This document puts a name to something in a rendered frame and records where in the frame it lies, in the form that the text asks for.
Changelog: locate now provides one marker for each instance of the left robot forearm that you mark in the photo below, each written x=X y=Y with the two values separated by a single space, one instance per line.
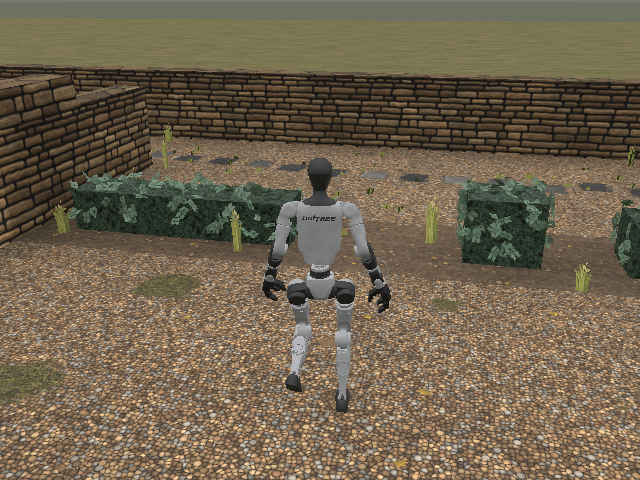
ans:
x=273 y=265

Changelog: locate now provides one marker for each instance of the right robot forearm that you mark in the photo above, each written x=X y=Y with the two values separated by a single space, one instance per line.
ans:
x=373 y=269

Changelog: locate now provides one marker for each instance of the right robot hand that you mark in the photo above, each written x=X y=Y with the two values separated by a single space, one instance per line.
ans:
x=385 y=297

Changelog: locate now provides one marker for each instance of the robot right upper arm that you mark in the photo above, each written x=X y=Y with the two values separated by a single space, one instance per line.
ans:
x=351 y=211

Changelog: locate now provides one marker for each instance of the left robot hand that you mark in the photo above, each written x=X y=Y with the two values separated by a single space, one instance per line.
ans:
x=275 y=286

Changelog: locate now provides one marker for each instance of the left robot foot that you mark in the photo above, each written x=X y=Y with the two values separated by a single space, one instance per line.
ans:
x=293 y=383

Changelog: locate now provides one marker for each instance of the left robot shin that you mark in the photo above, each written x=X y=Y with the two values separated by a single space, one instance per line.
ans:
x=298 y=351

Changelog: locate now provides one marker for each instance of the robot left upper arm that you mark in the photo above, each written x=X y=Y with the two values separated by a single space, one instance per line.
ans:
x=288 y=210

